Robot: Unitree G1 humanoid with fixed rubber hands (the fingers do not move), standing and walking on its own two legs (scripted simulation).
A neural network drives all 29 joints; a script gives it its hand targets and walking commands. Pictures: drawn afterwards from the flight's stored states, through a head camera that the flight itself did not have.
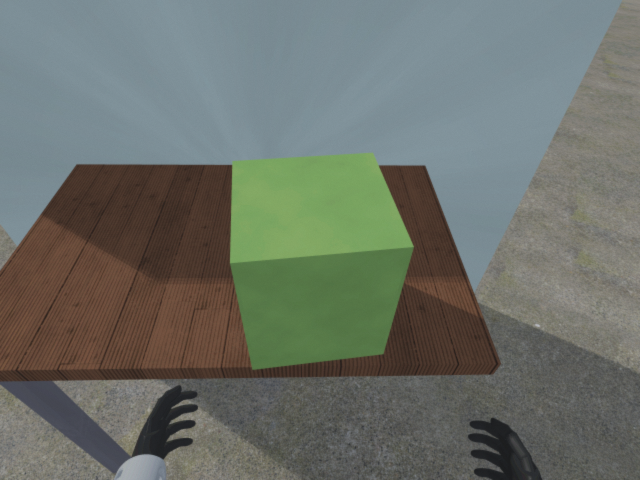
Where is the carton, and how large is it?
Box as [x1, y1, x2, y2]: [230, 153, 413, 369]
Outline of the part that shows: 372,153 232,161 230,265 252,369 383,353 413,246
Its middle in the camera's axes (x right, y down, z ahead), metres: -0.01 +0.03 +0.60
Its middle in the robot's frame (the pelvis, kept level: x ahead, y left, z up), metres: +0.44 +0.03 +0.03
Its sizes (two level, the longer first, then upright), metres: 0.210 0.200 0.250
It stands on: a table, 0.68 m high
